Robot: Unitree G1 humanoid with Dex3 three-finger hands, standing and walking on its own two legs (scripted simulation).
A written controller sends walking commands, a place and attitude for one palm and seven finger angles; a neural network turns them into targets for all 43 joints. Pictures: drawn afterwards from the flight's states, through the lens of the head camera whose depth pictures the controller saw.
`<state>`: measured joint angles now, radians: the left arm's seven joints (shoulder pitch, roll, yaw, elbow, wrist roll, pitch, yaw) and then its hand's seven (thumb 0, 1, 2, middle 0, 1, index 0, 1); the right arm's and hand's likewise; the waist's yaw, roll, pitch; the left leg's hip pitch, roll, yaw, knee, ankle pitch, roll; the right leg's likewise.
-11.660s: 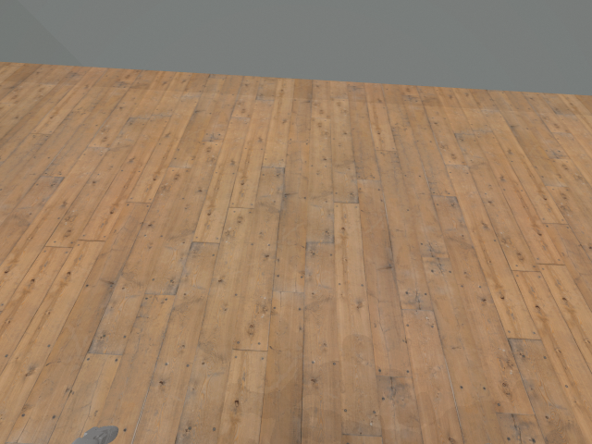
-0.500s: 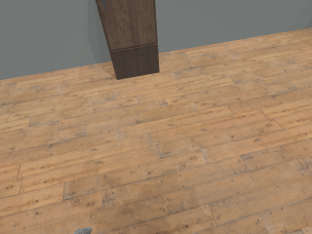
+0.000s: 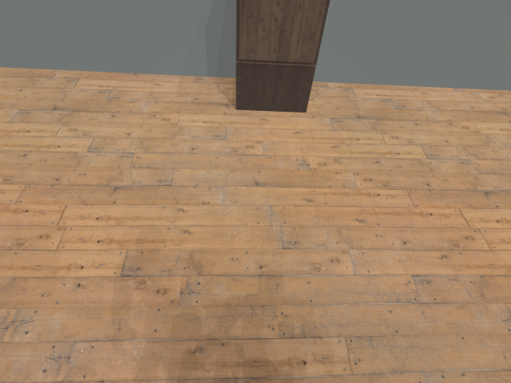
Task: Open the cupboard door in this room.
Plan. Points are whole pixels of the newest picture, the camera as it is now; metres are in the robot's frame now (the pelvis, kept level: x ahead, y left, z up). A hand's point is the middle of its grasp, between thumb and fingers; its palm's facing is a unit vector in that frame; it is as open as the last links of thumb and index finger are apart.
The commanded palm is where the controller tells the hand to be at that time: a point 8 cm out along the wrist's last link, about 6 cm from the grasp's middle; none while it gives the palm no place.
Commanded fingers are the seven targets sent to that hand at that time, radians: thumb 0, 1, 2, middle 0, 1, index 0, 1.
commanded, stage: turn or walk to find it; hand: left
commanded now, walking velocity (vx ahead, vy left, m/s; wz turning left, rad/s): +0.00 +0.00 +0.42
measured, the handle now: out of the picture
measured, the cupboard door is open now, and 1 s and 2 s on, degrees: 0 0 0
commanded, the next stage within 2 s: stand and wait in 1.16 s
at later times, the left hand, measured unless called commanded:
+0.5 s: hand out of the picture +0.00 +0.17 -0.16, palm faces +0.22 -0.94 -0.25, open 7.4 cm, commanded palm none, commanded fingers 0.00 0.90 0.90 -0.20 -0.30 -0.20 -0.30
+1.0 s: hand out of the picture -0.02 +0.23 -0.16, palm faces +0.41 -0.87 -0.26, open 7.4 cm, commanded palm none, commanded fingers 0.00 0.90 0.90 -0.20 -0.30 -0.20 -0.30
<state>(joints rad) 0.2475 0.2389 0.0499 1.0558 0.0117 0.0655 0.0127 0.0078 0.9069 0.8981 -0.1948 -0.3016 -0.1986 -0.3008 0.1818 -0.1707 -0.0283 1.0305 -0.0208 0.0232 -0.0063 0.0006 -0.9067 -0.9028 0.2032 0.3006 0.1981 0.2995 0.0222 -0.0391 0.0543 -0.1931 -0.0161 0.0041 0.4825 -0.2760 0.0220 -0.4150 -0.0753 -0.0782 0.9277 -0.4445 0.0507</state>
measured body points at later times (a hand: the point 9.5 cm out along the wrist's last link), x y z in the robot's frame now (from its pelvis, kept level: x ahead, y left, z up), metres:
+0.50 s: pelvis -0.02 -0.03 +0.00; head +0.02 -0.04 +0.45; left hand -0.01 +0.22 -0.14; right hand +0.08 -0.28 -0.16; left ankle -0.09 +0.11 -0.67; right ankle -0.01 -0.13 -0.74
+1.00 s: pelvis -0.03 -0.01 +0.00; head +0.02 +0.01 +0.45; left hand -0.04 +0.27 -0.14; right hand +0.13 -0.20 -0.15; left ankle -0.09 +0.10 -0.74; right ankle +0.02 -0.13 -0.70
